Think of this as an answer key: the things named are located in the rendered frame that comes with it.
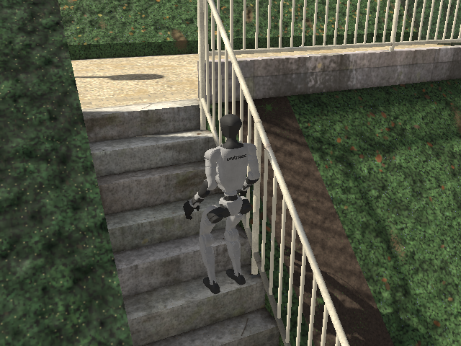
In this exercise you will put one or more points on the right robot forearm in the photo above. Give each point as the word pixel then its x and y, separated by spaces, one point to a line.
pixel 248 183

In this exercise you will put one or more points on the left robot forearm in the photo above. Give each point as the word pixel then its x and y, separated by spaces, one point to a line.
pixel 200 195

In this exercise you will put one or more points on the right robot upper arm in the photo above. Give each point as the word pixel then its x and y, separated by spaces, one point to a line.
pixel 253 162

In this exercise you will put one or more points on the left robot upper arm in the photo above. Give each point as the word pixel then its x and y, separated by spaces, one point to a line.
pixel 211 156

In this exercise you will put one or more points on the robot left hand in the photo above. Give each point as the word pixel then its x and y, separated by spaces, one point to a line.
pixel 188 209

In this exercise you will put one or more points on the robot right hand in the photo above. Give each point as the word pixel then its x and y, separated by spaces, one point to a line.
pixel 242 193

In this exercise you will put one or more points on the right robot thigh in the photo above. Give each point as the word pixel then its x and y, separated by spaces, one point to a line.
pixel 231 222

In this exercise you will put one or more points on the right robot foot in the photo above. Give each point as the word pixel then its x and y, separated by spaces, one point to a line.
pixel 240 279

